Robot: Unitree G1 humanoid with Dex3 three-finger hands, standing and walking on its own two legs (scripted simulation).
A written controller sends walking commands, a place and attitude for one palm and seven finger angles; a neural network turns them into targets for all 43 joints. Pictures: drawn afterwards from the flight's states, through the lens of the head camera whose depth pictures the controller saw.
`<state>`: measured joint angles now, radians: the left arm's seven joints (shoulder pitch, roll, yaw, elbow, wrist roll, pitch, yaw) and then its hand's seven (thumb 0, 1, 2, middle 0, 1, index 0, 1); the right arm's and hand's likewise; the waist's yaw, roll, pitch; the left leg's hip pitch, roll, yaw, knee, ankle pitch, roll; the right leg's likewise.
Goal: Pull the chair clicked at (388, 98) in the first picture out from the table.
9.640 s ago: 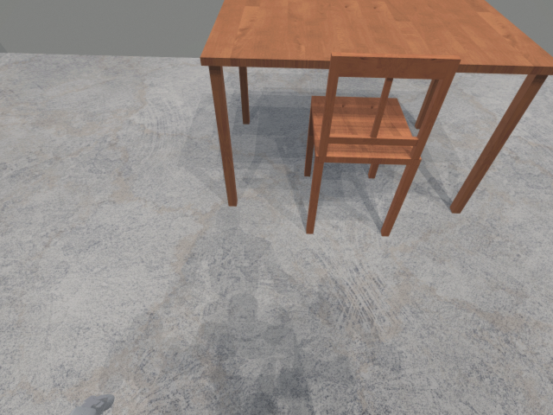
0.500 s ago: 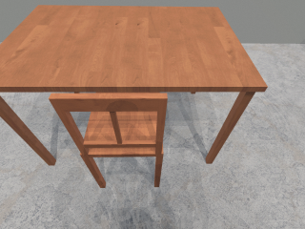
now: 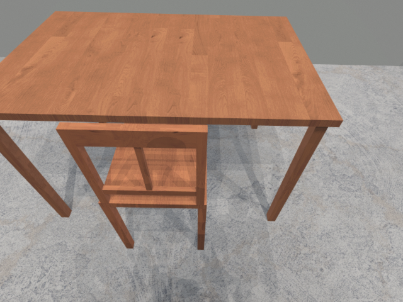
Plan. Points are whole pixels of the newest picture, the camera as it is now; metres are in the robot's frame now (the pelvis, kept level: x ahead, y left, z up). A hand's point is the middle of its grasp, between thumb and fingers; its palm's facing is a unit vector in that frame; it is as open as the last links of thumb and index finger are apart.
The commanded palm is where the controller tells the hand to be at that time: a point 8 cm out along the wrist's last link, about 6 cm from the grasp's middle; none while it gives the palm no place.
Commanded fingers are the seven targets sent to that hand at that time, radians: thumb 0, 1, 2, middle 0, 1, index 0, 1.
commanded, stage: look again from close up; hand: left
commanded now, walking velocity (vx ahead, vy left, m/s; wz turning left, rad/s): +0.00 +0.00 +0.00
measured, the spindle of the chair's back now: (144, 168) +0.48 +0.20 -0.11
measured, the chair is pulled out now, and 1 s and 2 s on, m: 0.00 0.00 0.00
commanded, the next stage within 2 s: shuffle to correct the standing spot in 0.50 s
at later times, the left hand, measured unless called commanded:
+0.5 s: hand out of the picture -0.01 +0.16 -0.18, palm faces +0.02 -0.98 -0.18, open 7.4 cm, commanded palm none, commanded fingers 0.00 0.90 0.90 -0.20 -0.30 -0.20 -0.30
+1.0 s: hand out of the picture -0.01 +0.16 -0.19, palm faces +0.07 -0.98 -0.17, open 7.4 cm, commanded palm none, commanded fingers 0.00 0.90 0.90 -0.20 -0.30 -0.20 -0.30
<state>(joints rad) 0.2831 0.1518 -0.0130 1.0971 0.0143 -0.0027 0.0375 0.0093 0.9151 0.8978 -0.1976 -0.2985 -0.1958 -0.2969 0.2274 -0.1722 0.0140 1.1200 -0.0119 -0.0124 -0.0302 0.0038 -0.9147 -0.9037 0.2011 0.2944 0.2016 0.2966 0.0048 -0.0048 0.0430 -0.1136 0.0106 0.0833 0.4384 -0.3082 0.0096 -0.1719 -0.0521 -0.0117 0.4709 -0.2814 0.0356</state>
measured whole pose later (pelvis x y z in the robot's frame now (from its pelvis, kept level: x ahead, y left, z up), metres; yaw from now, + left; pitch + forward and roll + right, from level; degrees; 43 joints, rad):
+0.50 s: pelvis -0.01 -0.01 +0.00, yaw +0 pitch -1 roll +0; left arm 0.29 0.16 -0.01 1.10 0.01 -0.01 0.04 0.01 0.91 0.90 -0.20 -0.30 -0.20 -0.30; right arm 0.27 -0.14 0.02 1.15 -0.01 -0.01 -0.03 0.00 -0.91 -0.90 0.20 0.29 0.20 0.30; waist 0.00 -0.02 0.04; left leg -0.12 0.02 0.07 0.42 -0.28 0.00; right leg -0.17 -0.04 -0.02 0.43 -0.24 0.02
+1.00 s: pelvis +0.04 +0.00 -0.01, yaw +1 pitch +1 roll +0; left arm 0.38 0.14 0.03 1.10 0.02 -0.02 0.02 0.01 0.91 0.90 -0.20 -0.30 -0.19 -0.30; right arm 0.36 -0.13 0.01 1.14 -0.02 -0.02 -0.03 0.00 -0.91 -0.90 0.20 0.29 0.20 0.30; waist 0.00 -0.01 0.03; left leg -0.16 0.02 0.06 0.60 -0.45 0.01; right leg -0.19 -0.05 -0.03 0.59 -0.41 0.03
